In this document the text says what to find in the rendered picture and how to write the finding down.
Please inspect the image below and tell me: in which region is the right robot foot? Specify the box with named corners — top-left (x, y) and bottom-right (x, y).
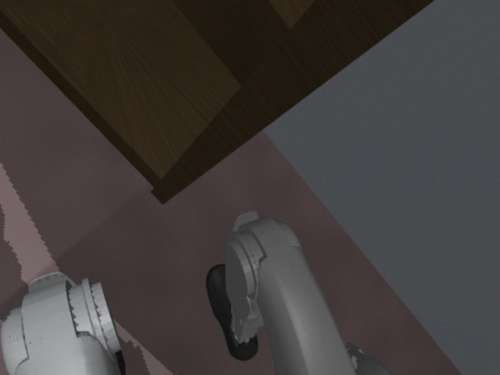
top-left (206, 264), bottom-right (258, 361)

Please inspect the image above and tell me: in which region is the right robot hand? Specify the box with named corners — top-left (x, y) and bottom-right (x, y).
top-left (345, 342), bottom-right (393, 375)

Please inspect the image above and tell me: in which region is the bookshelf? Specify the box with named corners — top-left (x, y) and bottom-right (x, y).
top-left (0, 0), bottom-right (434, 204)

